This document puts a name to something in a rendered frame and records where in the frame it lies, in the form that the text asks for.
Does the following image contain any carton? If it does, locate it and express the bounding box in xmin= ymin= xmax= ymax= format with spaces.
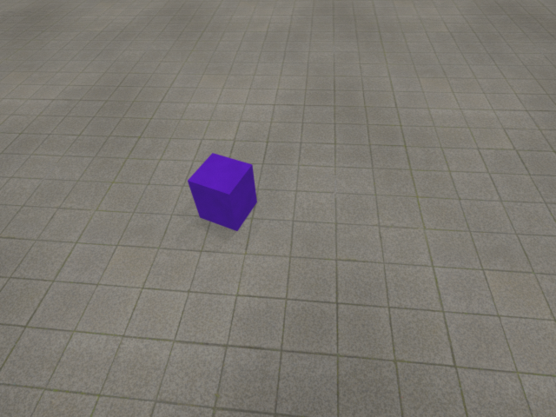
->
xmin=188 ymin=153 xmax=257 ymax=231

